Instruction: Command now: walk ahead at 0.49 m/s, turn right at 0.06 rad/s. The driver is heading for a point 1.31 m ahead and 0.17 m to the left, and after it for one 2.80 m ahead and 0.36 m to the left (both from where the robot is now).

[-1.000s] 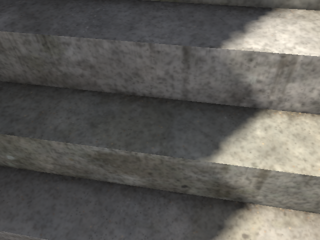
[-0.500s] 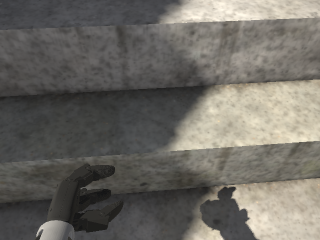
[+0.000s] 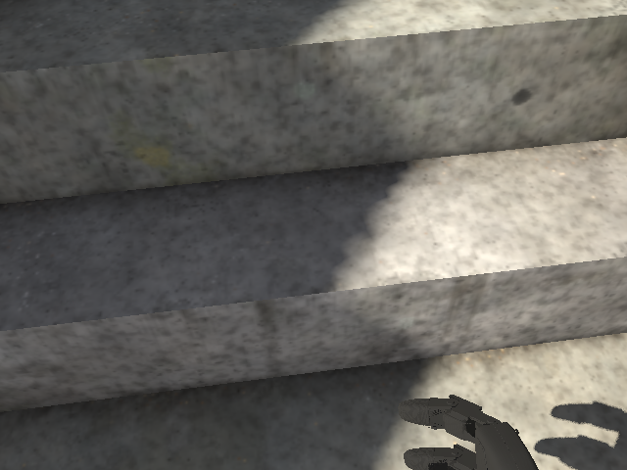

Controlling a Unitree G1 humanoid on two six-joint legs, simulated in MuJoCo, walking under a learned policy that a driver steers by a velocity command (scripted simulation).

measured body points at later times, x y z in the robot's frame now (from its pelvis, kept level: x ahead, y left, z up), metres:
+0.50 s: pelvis +0.19 -0.04 +0.18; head +0.20 -0.02 +0.63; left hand +0.41 +0.06 +0.08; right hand +0.09 -0.21 +0.03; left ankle +0.10 +0.09 -0.57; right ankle +0.33 -0.18 -0.26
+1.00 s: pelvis +0.39 -0.11 +0.40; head +0.38 -0.15 +0.84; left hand +0.34 +0.09 +0.25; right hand +0.61 -0.21 +0.30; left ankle +0.51 +0.05 +0.04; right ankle +0.38 -0.19 -0.35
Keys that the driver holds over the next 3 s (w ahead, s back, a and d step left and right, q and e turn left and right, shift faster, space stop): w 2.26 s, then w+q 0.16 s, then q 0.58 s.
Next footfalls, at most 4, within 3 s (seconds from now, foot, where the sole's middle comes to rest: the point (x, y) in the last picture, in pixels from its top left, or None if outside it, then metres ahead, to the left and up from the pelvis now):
0.56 right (476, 423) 0.42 -0.20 -0.39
1.28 left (289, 212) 0.63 0.07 -0.15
1.68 right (497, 288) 0.52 -0.20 -0.18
2.08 left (342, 261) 0.56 0.00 -0.17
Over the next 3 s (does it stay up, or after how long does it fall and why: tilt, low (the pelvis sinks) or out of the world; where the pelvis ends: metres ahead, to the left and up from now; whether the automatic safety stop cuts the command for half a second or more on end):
stays up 0.45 -0.22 0.49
